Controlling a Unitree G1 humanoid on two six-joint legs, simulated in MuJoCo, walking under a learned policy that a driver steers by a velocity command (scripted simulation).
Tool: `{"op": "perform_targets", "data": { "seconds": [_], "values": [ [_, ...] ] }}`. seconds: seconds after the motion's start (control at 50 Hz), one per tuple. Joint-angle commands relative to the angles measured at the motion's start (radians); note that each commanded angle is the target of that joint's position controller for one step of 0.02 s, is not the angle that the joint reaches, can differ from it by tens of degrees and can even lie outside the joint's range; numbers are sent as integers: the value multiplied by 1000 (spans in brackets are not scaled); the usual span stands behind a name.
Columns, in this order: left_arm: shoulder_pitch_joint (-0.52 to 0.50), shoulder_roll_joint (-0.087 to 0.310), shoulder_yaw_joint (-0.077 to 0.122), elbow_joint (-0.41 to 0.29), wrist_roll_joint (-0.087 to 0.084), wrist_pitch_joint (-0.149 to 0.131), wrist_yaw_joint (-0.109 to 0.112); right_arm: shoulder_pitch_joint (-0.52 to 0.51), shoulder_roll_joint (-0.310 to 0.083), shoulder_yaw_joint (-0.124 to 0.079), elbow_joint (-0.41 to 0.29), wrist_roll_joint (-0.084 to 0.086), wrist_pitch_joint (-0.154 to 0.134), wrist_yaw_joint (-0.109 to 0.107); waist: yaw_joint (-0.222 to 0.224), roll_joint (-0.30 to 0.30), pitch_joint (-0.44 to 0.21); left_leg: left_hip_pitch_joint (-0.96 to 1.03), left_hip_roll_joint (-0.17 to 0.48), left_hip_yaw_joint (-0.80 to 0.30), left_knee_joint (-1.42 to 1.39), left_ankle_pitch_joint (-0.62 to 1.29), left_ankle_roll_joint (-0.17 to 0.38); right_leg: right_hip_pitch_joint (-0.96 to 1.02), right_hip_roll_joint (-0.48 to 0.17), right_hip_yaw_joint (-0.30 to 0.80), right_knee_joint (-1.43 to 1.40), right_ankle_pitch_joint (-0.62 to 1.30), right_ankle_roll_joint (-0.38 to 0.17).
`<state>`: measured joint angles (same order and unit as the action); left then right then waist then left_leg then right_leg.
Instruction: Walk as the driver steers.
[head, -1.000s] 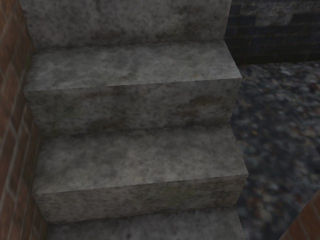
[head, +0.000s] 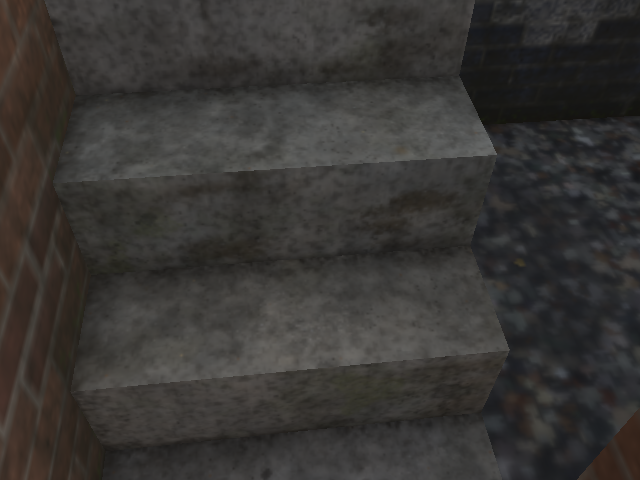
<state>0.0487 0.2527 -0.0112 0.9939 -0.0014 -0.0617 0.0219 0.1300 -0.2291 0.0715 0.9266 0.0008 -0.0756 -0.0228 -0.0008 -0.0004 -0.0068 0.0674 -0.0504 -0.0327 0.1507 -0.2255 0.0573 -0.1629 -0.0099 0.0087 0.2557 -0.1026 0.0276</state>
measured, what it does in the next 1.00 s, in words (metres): stands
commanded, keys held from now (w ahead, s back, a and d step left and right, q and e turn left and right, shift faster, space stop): w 1.00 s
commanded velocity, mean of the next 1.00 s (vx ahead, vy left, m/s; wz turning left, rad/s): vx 0.50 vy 0.00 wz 0.00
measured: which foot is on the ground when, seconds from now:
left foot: down 0.00-1.00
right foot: down 0.00-1.00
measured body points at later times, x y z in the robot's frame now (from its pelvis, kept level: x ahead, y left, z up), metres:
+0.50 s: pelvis +0.00 +0.01 +0.00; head +0.01 +0.02 +0.45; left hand +0.15 +0.27 -0.12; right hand +0.13 -0.24 -0.12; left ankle -0.09 +0.08 -0.75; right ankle +0.02 -0.14 -0.75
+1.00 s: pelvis +0.00 +0.01 +0.00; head +0.01 +0.02 +0.45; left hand +0.16 +0.27 -0.12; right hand +0.13 -0.24 -0.12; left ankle -0.10 +0.08 -0.75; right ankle +0.02 -0.14 -0.75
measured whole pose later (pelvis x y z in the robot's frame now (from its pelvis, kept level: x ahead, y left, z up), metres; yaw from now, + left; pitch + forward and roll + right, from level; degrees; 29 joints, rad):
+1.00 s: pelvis +0.00 +0.01 +0.00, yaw +1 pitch +1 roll -1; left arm 0.03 0.28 -0.02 0.98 -0.01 -0.06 0.03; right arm 0.11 -0.25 0.07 0.96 0.00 -0.07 -0.02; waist -0.01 0.00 -0.01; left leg 0.08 -0.07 -0.04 0.12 -0.21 0.07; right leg -0.16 -0.03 0.01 0.26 -0.11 0.05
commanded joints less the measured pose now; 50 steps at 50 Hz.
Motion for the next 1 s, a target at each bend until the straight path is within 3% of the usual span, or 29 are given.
{"op": "perform_targets", "data": {
  "seconds": [0.02, 1.0],
  "values": [
    [-68, 119, 22, -58, -4, -14, 4, -39, -108, -23, -52, -1, -13, -3, -3, 18, -62, -46, 161, -82, 2, 374, -48, 82, -107, 95, 14, 254, -35],
    [-85, 145, 19, -78, -5, -12, 8, -54, -138, -20, -16, 1, -7, -4, -8, 18, -77, -25, 157, -84, -1, 453, -51, 86, -113, 80, 23, 266, -15]
  ]
}}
